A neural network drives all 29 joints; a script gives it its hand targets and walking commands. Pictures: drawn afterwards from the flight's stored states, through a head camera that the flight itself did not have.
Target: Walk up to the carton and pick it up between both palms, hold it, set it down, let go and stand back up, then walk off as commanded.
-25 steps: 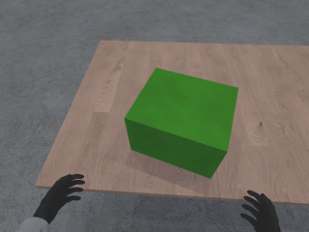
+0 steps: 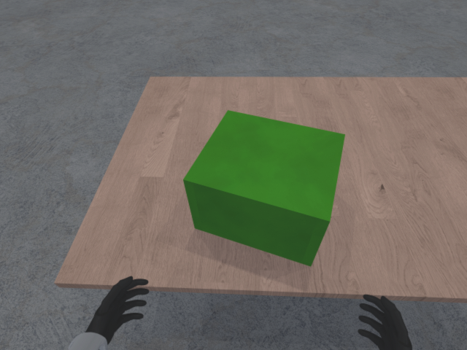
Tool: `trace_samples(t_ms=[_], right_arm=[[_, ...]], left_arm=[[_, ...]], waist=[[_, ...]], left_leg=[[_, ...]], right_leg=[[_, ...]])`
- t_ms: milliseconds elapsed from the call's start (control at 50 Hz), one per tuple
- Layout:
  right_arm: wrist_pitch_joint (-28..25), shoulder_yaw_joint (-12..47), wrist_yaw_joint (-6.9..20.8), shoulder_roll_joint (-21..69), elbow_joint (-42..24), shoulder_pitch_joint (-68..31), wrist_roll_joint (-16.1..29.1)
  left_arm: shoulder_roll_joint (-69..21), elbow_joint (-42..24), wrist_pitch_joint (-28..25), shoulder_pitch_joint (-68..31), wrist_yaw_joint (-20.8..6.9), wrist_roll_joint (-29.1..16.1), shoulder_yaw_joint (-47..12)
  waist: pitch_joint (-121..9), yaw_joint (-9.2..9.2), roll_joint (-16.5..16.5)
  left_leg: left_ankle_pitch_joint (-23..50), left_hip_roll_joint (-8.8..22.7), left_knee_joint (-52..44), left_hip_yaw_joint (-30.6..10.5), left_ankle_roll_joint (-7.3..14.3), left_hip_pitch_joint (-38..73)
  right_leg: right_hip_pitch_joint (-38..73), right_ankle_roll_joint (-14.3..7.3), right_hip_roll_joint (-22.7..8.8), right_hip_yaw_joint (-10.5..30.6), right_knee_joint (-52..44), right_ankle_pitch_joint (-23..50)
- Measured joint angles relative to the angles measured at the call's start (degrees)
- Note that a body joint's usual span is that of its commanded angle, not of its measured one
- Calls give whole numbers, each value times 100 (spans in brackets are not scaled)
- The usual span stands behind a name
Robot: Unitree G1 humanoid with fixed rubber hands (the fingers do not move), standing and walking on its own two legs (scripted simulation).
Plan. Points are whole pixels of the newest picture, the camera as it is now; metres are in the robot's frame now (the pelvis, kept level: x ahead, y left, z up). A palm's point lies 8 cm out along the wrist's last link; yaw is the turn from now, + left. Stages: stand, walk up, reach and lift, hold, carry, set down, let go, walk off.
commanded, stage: set down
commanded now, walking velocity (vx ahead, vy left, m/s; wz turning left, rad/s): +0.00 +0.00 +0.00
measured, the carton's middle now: (266, 183) +0.45 -0.02 +0.00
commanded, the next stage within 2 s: let go in 1.70 s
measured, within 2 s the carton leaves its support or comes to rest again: neither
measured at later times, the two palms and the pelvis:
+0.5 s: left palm (111, 328) +0.17 +0.24 -0.03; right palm out of the picture +0.16 -0.22 -0.06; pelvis -0.01 -0.01 +0.00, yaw +1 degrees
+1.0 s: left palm (136, 338) +0.16 +0.21 -0.08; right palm out of the picture +0.15 -0.24 -0.08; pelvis +0.01 -0.02 +0.00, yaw +1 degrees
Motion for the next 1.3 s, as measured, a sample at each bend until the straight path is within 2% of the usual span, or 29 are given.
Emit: trace_samples(t_ms=[120,260,640,740,880,1020,1180,1300], right_arm=[[48,-103,152,-90,302,-269,-113],[110,-112,231,-122,611,-559,-221],[-202,-76,529,-272,1659,-926,-512],[-209,-79,579,-255,1928,-1130,-569],[-520,-97,773,-294,2369,-1090,-557],[-908,-122,852,-392,2750,-1092,-543],[-1177,-56,934,-587,3043,-1201,-556],[-1302,5,955,-659,3244,-1320,-571]], left_arm=[[-74,174,61,-176,111,74,-44],[-97,326,138,-329,114,129,-46],[-370,783,274,-579,179,344,60],[-432,1366,601,-748,261,491,10],[-734,1332,496,-682,524,749,-16],[-850,1275,438,-559,664,951,35],[-921,1364,373,-550,649,1005,177],[-1002,1552,311,-586,593,1026,222]], waist=[[-29,9,-46],[-80,13,-50],[-167,12,64],[-129,-80,-22],[-112,-13,-231],[-107,-70,-184],[-136,-100,38],[-172,-106,55]], left_leg=[[85,-26,-76,9,-11,4],[141,-51,-119,-40,-28,-25],[196,-41,-188,-89,-69,-24],[189,-20,-176,-66,-89,-30],[125,27,-123,-54,-124,-132],[27,54,-61,-50,-128,-182],[-16,77,-103,-9,-121,-173],[16,91,-174,-23,-134,-191]], right_leg=[[-67,-10,-25,9,83,-2],[-122,-25,-54,-39,148,-29],[-125,-64,-53,-107,157,-47],[-158,-84,-34,-92,204,-66],[-254,-119,9,-93,240,-116],[-281,-120,32,-102,247,-184],[-269,-112,54,-73,169,-195],[-279,-124,67,-93,95,-167]])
